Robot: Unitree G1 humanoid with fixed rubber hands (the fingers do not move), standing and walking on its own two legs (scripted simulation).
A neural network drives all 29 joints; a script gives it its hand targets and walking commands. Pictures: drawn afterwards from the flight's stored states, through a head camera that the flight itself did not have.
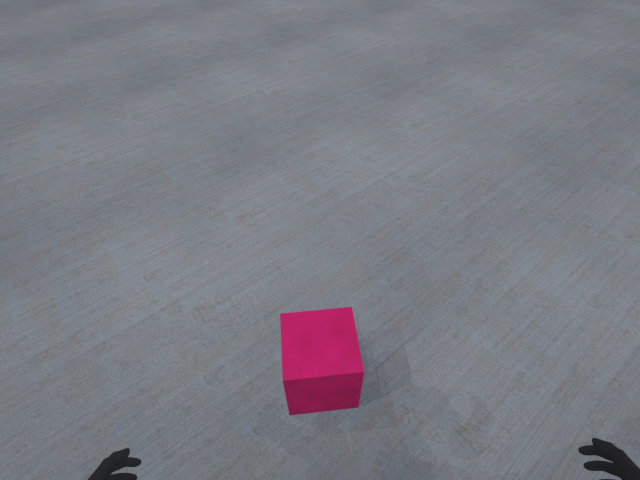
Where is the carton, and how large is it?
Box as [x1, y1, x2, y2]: [280, 307, 363, 414]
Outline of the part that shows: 351,307 280,314 283,383 290,414 356,407 358,405 363,370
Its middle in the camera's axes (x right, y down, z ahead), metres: -0.01 +0.37 +1.16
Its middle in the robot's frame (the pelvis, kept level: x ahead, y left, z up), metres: +0.57 +0.06 -0.62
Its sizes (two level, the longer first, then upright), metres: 0.210 0.200 0.250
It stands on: the floor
